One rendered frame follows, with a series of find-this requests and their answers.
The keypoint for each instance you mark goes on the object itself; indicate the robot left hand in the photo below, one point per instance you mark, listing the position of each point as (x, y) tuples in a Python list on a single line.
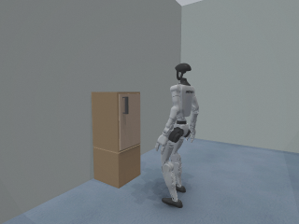
[(163, 139)]

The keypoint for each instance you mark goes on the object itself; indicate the robot right forearm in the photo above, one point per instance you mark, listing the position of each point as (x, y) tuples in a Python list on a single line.
[(194, 118)]

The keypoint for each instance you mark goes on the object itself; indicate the right robot upper arm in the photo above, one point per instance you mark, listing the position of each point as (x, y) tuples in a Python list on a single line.
[(195, 105)]

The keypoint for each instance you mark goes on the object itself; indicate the robot left forearm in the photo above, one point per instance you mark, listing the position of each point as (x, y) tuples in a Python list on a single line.
[(172, 119)]

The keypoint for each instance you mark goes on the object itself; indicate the robot right hand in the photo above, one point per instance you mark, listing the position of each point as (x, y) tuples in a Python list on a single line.
[(192, 133)]

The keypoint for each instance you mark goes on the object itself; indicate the handle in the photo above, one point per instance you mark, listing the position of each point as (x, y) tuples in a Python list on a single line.
[(126, 105)]

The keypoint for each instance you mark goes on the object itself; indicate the left robot foot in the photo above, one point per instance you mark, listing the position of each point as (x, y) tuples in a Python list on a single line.
[(169, 201)]

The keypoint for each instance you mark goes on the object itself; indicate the left robot upper arm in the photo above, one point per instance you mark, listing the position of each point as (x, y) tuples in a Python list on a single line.
[(175, 92)]

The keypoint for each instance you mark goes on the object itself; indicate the cupboard door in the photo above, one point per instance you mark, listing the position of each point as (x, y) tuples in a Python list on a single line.
[(129, 124)]

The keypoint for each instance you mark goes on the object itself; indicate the left robot thigh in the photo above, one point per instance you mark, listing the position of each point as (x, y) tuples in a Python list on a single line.
[(172, 138)]

